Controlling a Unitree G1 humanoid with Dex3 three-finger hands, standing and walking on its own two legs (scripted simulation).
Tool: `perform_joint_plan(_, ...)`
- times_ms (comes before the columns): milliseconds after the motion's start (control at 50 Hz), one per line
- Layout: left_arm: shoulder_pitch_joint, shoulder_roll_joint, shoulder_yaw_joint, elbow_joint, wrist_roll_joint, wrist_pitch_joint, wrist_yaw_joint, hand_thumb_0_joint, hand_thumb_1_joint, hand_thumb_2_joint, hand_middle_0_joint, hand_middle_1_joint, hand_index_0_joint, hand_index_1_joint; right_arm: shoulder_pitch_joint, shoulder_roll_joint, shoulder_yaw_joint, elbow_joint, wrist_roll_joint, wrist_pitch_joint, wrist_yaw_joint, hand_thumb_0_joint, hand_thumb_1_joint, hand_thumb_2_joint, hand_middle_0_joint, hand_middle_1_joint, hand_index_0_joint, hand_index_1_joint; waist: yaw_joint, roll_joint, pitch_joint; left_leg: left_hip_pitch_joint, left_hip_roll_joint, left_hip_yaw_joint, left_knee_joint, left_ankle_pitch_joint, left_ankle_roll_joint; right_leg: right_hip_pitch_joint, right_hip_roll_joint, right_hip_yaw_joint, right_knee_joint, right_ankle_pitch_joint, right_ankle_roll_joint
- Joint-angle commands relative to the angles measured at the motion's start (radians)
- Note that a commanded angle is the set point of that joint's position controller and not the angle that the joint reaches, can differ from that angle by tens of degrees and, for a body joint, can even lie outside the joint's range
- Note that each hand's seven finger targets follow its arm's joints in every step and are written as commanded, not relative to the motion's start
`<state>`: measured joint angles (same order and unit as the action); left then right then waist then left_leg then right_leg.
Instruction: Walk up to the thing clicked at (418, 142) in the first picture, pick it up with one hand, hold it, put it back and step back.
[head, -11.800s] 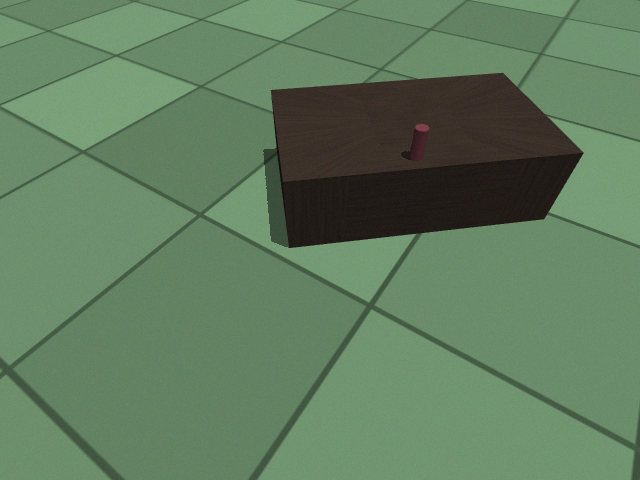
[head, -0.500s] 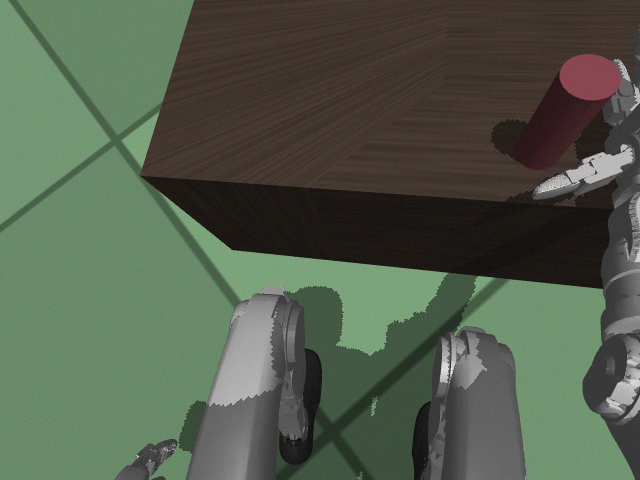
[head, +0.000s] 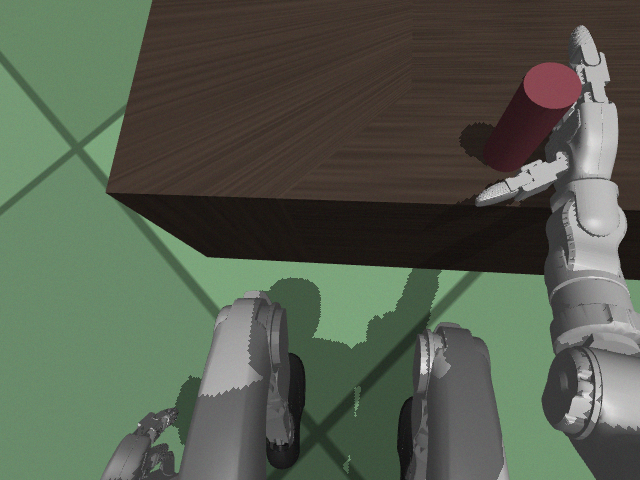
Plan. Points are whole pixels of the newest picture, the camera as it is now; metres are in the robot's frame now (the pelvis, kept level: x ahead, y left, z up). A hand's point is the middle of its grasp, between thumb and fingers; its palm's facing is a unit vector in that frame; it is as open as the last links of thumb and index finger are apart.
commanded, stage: close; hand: right
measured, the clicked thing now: (524, 124) +0.52 -0.15 +0.01
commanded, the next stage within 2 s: settle in 0.68 s
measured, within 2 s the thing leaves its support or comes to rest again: leaves its support in 1.08 s
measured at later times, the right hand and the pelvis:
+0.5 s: hand (511, 128) +0.52 -0.14 +0.00, palm faces -0.01 +1.00 -0.02, open 9.5 cm; pelvis -0.01 +0.00 +0.00, yaw +0 degrees
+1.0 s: hand (512, 124) +0.53 -0.14 +0.00, palm faces +0.00 +1.00 -0.03, open 6.8 cm; pelvis -0.01 +0.00 +0.01, yaw +0 degrees
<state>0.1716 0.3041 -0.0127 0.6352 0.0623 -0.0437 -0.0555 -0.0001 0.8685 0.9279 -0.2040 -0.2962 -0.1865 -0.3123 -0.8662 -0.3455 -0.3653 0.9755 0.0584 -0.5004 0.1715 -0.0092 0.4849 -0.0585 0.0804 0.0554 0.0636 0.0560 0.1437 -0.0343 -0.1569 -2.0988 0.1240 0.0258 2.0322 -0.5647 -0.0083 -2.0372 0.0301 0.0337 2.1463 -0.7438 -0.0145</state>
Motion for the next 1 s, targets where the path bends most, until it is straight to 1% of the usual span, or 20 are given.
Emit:
perform_joint_plan(0, 0.193, 0.194, 0.080, -0.040, -0.008, -0.008, 0.007, 0.000, 0.837, 0.952, -0.196, -0.290, -0.175, -0.313, -0.339, -0.153, 0.009, -0.163, 0.001, -0.067, -0.010, 0.000, 0.498, -0.101, 0.230, 0.146, 0.222, 0.146, 0.050, -0.058, -0.662, 0.499, -0.047, 0.011, -0.190, 0.140, 0.036, 0.326, 0.014, -0.003, -0.309, 0.189, -0.011)
perform_joint_plan(20, 0.194, 0.190, 0.080, -0.042, -0.006, -0.006, 0.009, 0.000, 0.866, 0.932, -0.201, -0.300, -0.188, -0.314, -0.410, -0.163, 0.010, -0.270, 0.005, -0.080, -0.014, 0.000, 0.472, -0.108, 0.310, 0.196, 0.302, 0.197, 0.050, -0.095, -0.679, 0.501, -0.044, 0.007, -0.188, 0.146, 0.036, 0.334, 0.016, -0.002, -0.310, 0.191, -0.009)
perform_joint_plan(60, 0.184, 0.186, 0.072, -0.041, -0.007, -0.005, 0.007, 0.000, 0.873, 0.929, -0.201, -0.301, -0.190, -0.313, -0.370, -0.138, 0.025, -0.175, 0.002, -0.074, -0.017, 0.000, 0.431, -0.152, 0.430, 0.269, 0.416, 0.270, 0.057, -0.066, -0.634, 0.483, -0.045, 0.012, -0.184, 0.133, 0.035, 0.310, 0.017, 0.002, -0.309, 0.176, -0.011)
perform_joint_plan(80, 0.187, 0.187, 0.077, -0.046, -0.005, -0.005, 0.007, 0.000, 0.874, 0.927, -0.200, -0.301, -0.190, -0.312, -0.410, -0.165, 0.013, -0.235, -0.001, -0.080, -0.022, 0.000, 0.416, -0.176, 0.466, 0.301, 0.452, 0.301, 0.046, -0.075, -0.670, 0.496, -0.045, 0.006, -0.192, 0.131, 0.036, 0.325, 0.016, -0.003, -0.309, 0.175, -0.012)
perform_joint_plan(100, 0.191, 0.191, 0.070, -0.037, -0.007, -0.004, 0.007, 0.000, 0.877, 0.928, -0.199, -0.301, -0.189, -0.311, -0.349, -0.139, 0.029, -0.117, -0.007, -0.073, -0.017, 0.000, 0.382, -0.200, 0.529, 0.341, 0.515, 0.342, 0.061, -0.057, -0.613, 0.461, -0.045, 0.014, -0.179, 0.134, 0.036, 0.320, 0.014, 0.005, -0.309, 0.181, -0.009)
perform_joint_plan(140, 0.192, 0.188, 0.073, -0.049, -0.002, -0.001, 0.006, 0.000, 0.875, 0.924, -0.200, -0.301, -0.190, -0.311, -0.454, -0.184, 0.014, -0.265, -0.006, -0.094, -0.024, 0.000, 0.356, -0.228, 0.582, 0.382, 0.567, 0.383, 0.041, -0.101, -0.694, 0.488, -0.044, 0.003, -0.183, 0.138, 0.038, 0.340, 0.015, -0.003, -0.305, 0.184, -0.009)
perform_joint_plan(180, 0.192, 0.186, 0.066, -0.042, -0.001, 0.002, 0.006, 0.000, 0.883, 0.925, -0.195, -0.301, -0.188, -0.309, -0.405, -0.147, 0.026, -0.137, -0.009, -0.078, -0.027, 0.000, 0.311, -0.272, 0.713, 0.469, 0.696, 0.470, 0.062, -0.076, -0.656, 0.483, -0.045, 0.010, -0.186, 0.130, 0.036, 0.336, 0.017, -0.005, -0.305, 0.180, -0.010)
perform_joint_plan(240, 0.198, 0.183, 0.063, -0.045, 0.002, 0.004, 0.001, 0.000, 0.880, 0.922, -0.198, -0.302, -0.190, -0.310, -0.411, -0.153, 0.025, -0.168, -0.013, -0.087, -0.034, 0.000, 0.245, -0.351, 0.833, 0.571, 0.816, 0.572, 0.051, -0.088, -0.648, 0.482, -0.045, 0.008, -0.180, 0.138, 0.038, 0.313, 0.018, -0.005, -0.307, 0.184, -0.009)
perform_joint_plan(400, 0.216, 0.191, 0.062, -0.048, 0.006, 0.017, 0.001, 0.000, 0.877, 0.918, -0.197, -0.299, -0.189, -0.308, -0.459, -0.165, 0.031, -0.132, -0.029, -0.089, -0.056, 0.000, -0.025, -0.555, 1.042, 0.779, 1.021, 0.780, 0.067, -0.093, -0.674, 0.490, -0.045, 0.012, -0.173, 0.144, 0.039, 0.328, 0.018, -0.002, -0.309, 0.191, -0.006)
perform_joint_plan(420, 0.212, 0.193, 0.060, -0.049, 0.007, 0.018, 0.001, 0.000, 0.876, 0.917, -0.197, -0.298, -0.189, -0.306, -0.519, -0.207, 0.008, -0.198, -0.028, -0.098, -0.059, 0.000, -0.052, -0.606, 1.069, 0.822, 1.051, 0.824, 0.057, -0.119, -0.695, 0.483, -0.046, 0.009, -0.176, 0.129, 0.039, 0.333, 0.019, -0.001, -0.309, 0.174, -0.007)
perform_joint_plan(440, 0.215, 0.194, 0.058, -0.048, 0.004, 0.018, 0.001, 0.000, 0.876, 0.920, -0.195, -0.297, -0.186, -0.306, -0.479, -0.198, 0.013, -0.123, -0.033, -0.090, -0.062, 0.000, -0.085, -0.626, 1.105, 0.850, 1.086, 0.851, 0.060, -0.113, -0.683, 0.484, -0.045, 0.012, -0.175, 0.127, 0.039, 0.337, 0.019, 0.000, -0.316, 0.173, -0.006)
perform_joint_plan(460, 0.225, 0.195, 0.062, -0.045, 0.005, 0.020, 0.001, 0.000, 0.879, 0.917, -0.195, -0.298, -0.187, -0.306, -0.503, -0.196, 0.009, -0.155, -0.028, -0.091, -0.066, 0.000, -0.122, -0.653, 1.117, 0.870, 1.097, 0.871, 0.068, -0.108, -0.689, 0.488, -0.046, 0.013, -0.176, 0.132, 0.039, 0.340, 0.018, 0.004, -0.315, 0.179, -0.005)
perform_joint_plan(480, 0.221, 0.196, 0.058, -0.039, 0.005, 0.020, -0.001, 0.000, 0.881, 0.916, -0.196, -0.297, -0.188, -0.305, -0.416, -0.153, 0.028, -0.033, -0.033, -0.082, -0.064, 0.000, -0.164, -0.684, 1.139, 0.897, 1.120, 0.898, 0.072, -0.083, -0.624, 0.457, -0.046, 0.018, -0.171, 0.127, 0.039, 0.322, 0.016, 0.010, -0.318, 0.171, -0.004)
perform_joint_plan(540, 0.225, 0.200, 0.058, -0.047, 0.006, 0.025, 0.001, 0.000, 0.885, 0.908, -0.196, -0.298, -0.190, -0.304, -0.532, -0.231, 0.002, -0.166, -0.038, -0.099, -0.071, 0.000, -0.252, -0.756, 1.196, 0.965, 1.176, 0.966, 0.063, -0.132, -0.688, 0.473, -0.046, 0.011, -0.179, 0.127, 0.040, 0.357, 0.016, 0.007, -0.321, 0.166, -0.004)
perform_joint_plan(580, 0.233, 0.202, 0.057, -0.042, 0.006, 0.026, 0.000, 0.000, 0.887, 0.907, -0.197, -0.298, -0.190, -0.304, -0.482, -0.175, 0.026, -0.067, -0.034, -0.087, -0.065, 0.000, -0.310, -0.827, 1.223, 1.022, 1.201, 1.023, 0.091, -0.094, -0.626, 0.454, -0.048, 0.017, -0.177, 0.122, 0.039, 0.320, 0.016, 0.010, -0.320, 0.156, -0.007)
perform_joint_plan(640, 0.230, 0.202, 0.053, -0.044, 0.004, 0.026, 0.005, 0.000, 0.891, 0.901, -0.196, -0.297, -0.192, -0.301, -0.495, -0.227, 0.008, -0.088, -0.037, -0.091, -0.064, 0.000, -0.391, -0.994, 1.310, 1.174, 1.298, 1.175, 0.074, -0.097, -0.649, 0.477, -0.047, 0.010, -0.190, 0.103, 0.038, 0.312, 0.017, -0.006, -0.314, 0.137, -0.012)
perform_joint_plan(760, 0.231, 0.202, 0.046, -0.045, 0.001, 0.027, 0.006, 0.000, 0.905, 0.890, -0.198, -0.299, -0.197, -0.299, -0.484, -0.242, -0.012, -0.102, -0.024, -0.094, -0.063, 0.000, -0.478, -1.116, 1.395, 1.291, 1.386, 1.292, 0.069, -0.092, -0.640, 0.492, -0.049, 0.009, -0.198, 0.099, 0.036, 0.287, 0.018, -0.011, -0.313, 0.132, -0.015)
perform_joint_plan(820, 0.231, 0.204, 0.052, -0.042, 0.003, 0.028, 0.007, 0.000, 0.884, 0.904, -0.213, -0.307, -0.209, -0.311, -0.500, -0.234, 0.000, -0.129, -0.026, -0.093, -0.063, 0.000, -0.536, -1.316, 1.378, 1.419, 1.395, 1.419, 0.069, -0.129, -0.669, 0.476, -0.051, 0.011, -0.191, 0.116, 0.041, 0.340, 0.015, -0.004, -0.321, 0.153, -0.009)
perform_joint_plan(900, 0.238, 0.197, 0.055, -0.051, -0.001, 0.034, 0.010, 0.000, 0.882, 0.906, -0.211, -0.304, -0.205, -0.311, -0.514, -0.256, -0.016, -0.179, -0.024, -0.085, -0.073, 0.000, -0.617, -1.379, 1.413, 1.472, 1.429, 1.472, 0.064, -0.113, -0.722, 0.553, -0.051, 0.006, -0.210, 0.140, 0.039, 0.346, 0.015, -0.014, -0.332, 0.181, -0.012)
perform_joint_plan(980, 0.237, 0.199, 0.063, -0.051, -0.003, 0.035, 0.016, 0.000, 0.892, 0.905, -0.207, -0.304, -0.202, -0.308, -0.550, -0.250, -0.003, -0.273, -0.024, -0.080, -0.082, 0.000, -0.510, -1.333, 1.408, 1.450, 1.430, 1.450, 0.062, -0.171, -0.779, 0.548, -0.049, 0.010, -0.217, 0.174, 0.044, 0.459, 0.011, -0.002, -0.359, 0.228, -0.001)
